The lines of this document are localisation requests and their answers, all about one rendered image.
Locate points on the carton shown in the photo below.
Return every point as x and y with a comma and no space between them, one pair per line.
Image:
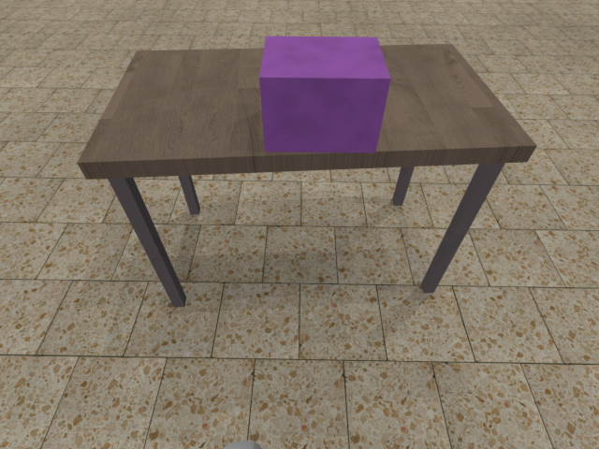
322,93

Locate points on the table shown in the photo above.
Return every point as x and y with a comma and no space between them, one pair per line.
198,112

